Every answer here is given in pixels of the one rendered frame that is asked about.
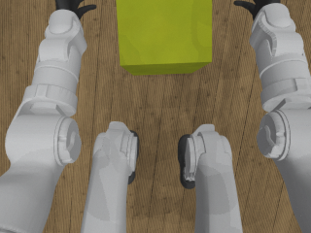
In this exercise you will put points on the robot right upper arm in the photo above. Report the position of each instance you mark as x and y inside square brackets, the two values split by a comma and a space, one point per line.
[285, 136]

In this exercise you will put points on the robot left forearm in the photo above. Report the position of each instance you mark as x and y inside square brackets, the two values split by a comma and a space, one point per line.
[57, 69]

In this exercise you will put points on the right robot hand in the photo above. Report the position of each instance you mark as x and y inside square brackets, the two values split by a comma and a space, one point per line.
[254, 8]

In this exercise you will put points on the robot left upper arm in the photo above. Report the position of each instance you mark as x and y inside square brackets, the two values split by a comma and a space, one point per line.
[39, 147]

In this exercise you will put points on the left robot foot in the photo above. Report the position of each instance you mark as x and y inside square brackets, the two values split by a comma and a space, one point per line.
[132, 177]

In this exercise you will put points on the left robot hand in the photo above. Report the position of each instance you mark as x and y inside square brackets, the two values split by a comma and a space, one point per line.
[72, 5]

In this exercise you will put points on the carton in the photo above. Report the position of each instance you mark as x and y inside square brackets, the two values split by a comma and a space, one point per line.
[162, 37]

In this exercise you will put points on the robot left shin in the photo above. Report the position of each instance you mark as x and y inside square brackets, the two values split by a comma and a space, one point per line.
[100, 138]

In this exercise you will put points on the robot right forearm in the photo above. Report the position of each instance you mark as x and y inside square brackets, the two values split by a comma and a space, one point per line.
[281, 60]

